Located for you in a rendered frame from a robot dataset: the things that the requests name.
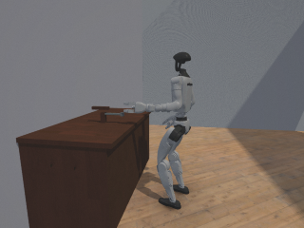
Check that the robot right thigh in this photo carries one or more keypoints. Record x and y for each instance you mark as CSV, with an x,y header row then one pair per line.
x,y
173,155

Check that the left robot hand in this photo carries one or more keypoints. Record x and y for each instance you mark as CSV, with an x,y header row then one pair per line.
x,y
138,107

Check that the tap lever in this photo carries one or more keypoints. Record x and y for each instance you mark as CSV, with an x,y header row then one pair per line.
x,y
118,114

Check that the left robot forearm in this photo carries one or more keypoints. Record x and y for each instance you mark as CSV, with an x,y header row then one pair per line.
x,y
163,107

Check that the robot left upper arm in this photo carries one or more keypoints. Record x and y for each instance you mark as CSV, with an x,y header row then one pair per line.
x,y
176,83

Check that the right robot hand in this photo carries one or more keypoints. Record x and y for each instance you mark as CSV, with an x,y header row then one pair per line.
x,y
171,120

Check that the robot right upper arm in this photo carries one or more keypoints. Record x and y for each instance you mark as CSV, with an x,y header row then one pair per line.
x,y
192,97

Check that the humanoid robot head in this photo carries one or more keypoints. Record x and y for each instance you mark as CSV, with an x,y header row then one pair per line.
x,y
181,58

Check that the counter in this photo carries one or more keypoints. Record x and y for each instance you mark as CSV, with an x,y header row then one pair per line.
x,y
81,173

